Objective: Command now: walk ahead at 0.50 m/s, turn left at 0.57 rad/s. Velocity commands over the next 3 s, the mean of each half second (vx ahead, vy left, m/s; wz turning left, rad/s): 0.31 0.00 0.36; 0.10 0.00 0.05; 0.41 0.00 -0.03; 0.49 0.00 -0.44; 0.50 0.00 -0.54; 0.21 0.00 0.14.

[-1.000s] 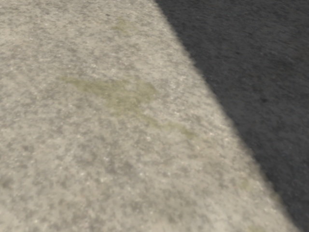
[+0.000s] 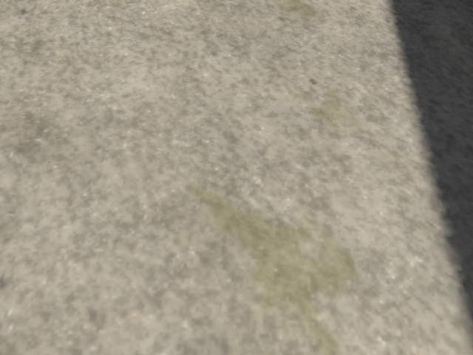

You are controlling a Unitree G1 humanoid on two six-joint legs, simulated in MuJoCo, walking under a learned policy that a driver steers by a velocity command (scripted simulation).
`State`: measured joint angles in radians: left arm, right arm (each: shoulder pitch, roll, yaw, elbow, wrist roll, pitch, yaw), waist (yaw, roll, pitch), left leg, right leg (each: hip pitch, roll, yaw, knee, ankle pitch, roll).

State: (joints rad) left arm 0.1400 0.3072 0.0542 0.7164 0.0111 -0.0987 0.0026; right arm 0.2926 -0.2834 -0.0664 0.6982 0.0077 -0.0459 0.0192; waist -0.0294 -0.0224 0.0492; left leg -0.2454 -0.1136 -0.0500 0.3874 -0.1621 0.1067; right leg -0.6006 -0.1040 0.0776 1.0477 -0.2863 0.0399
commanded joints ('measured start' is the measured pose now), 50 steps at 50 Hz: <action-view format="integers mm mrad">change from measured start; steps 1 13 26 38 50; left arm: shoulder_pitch -4 75 -69 2 12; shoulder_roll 60 172 75 29 21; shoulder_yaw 14 45 4 -18 -9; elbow -59 -65 10 96 150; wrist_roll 8 44 -6 2 -34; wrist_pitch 6 -46 51 65 3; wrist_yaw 6 -21 -17 -8 -24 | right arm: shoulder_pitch -37 56 39 -70 16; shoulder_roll -167 -62 -56 -70 -126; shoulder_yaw -45 -12 3 5 -18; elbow -74 -61 -9 -14 33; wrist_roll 4 -15 -11 -22 12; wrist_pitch -19 14 79 40 0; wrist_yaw -22 -49 -52 -49 -43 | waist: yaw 28 62 -10 35 41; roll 68 18 -102 69 189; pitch -58 -282 -200 -78 55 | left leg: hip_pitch -13 -12 79 20 23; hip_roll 223 105 135 174 338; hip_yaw -208 -222 16 -60 -365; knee -162 456 196 88 -55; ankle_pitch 269 152 -49 76 -381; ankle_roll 174 -47 -158 -91 91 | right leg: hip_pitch -2 612 328 359 170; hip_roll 16 -87 -96 69 115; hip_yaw -27 111 72 -55 -96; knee -166 -550 -712 -589 -399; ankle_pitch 155 816 401 173 -130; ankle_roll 40 -150 -248 -62 -128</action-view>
